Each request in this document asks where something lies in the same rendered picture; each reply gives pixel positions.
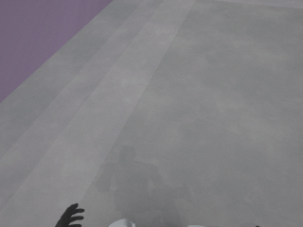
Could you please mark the left robot hand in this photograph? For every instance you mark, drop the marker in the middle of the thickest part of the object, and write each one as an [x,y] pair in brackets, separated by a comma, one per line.
[66,216]

